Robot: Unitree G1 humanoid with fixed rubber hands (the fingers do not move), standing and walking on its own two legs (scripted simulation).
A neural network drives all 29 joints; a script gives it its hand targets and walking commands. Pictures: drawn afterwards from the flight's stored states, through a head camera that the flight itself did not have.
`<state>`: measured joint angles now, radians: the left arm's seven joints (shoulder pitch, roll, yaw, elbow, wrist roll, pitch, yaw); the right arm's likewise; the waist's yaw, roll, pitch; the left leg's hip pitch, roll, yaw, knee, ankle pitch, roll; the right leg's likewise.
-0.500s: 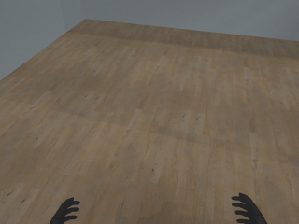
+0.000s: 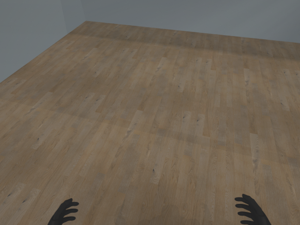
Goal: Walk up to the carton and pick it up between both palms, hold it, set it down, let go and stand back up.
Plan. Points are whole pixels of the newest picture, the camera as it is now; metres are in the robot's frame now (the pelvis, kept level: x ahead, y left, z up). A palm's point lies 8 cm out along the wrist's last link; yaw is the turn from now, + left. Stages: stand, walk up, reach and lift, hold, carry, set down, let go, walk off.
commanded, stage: walk up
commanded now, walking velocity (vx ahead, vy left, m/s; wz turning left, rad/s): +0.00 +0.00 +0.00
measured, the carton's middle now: out of the picture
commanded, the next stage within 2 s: none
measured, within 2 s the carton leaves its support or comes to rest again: neither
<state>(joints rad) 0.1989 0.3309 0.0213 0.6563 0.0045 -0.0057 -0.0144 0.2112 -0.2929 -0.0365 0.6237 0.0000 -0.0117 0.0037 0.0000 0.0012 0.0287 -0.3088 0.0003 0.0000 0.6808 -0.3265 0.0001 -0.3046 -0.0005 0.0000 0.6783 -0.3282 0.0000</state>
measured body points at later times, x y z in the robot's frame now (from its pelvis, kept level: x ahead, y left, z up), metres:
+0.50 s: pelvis -0.05 -0.04 -0.01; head -0.02 -0.09 +0.44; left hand +0.17 +0.21 -0.08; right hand +0.00 -0.38 -0.11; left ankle +0.01 +0.07 -0.68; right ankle -0.02 -0.17 -0.72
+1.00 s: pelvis -0.13 -0.03 +0.00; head -0.11 -0.06 +0.45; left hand +0.18 +0.14 -0.08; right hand -0.23 -0.37 -0.08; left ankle +0.00 +0.03 -0.72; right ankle -0.21 -0.21 -0.67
